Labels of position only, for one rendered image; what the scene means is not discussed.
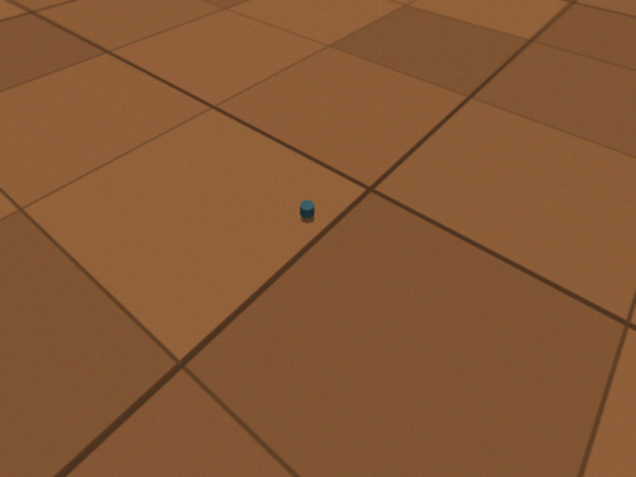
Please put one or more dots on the tin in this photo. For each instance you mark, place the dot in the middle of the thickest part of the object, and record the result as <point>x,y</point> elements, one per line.
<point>307,209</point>

